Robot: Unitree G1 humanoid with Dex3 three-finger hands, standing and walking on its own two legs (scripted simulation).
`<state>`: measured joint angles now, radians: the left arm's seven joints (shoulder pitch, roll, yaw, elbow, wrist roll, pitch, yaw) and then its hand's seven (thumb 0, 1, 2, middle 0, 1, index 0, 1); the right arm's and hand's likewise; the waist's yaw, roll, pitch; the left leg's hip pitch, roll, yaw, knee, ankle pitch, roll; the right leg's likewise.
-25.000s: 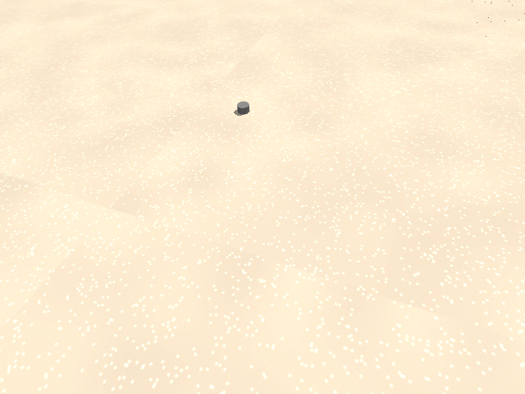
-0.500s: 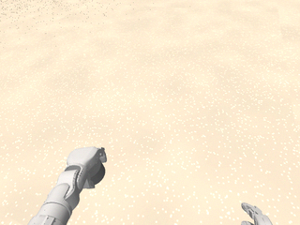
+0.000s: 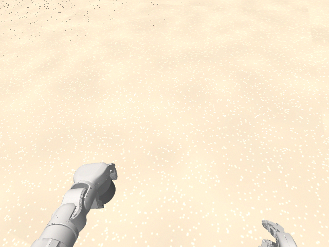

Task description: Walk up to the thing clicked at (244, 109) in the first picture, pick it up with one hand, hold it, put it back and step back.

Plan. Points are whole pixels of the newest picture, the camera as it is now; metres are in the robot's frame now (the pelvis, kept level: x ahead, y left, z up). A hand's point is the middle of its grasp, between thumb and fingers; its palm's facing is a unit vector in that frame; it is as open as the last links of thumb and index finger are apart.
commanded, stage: hold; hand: left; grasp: from above
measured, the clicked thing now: (99, 188) +0.30 +0.23 -0.07
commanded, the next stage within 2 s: crouch in 0.24 s
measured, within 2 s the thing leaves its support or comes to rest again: neither
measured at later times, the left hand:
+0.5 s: hand (97, 189) +0.29 +0.22 -0.05, palm faces -0.45 -0.07 -0.89, open 10.0 cm
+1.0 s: hand (113, 203) +0.33 +0.24 -0.26, palm faces -0.43 +0.03 -0.90, open 9.9 cm
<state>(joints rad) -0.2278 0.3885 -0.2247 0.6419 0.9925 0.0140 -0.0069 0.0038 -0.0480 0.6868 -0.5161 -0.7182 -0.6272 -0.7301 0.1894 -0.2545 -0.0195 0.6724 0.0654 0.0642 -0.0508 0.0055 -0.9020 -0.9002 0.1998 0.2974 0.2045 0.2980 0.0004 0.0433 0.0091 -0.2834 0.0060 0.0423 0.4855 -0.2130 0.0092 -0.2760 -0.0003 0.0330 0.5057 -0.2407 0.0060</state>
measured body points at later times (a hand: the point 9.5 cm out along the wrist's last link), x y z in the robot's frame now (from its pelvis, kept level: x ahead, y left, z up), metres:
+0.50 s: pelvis +0.01 +0.00 +0.00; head +0.02 -0.01 +0.45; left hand +0.31 +0.23 +0.00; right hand +0.15 -0.25 -0.11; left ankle +0.03 +0.11 -0.74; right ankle +0.02 -0.12 -0.74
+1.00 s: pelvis -0.03 +0.01 -0.14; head +0.09 +0.02 +0.30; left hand +0.34 +0.23 -0.20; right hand +0.04 -0.29 -0.25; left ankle +0.03 +0.11 -0.74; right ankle +0.02 -0.12 -0.74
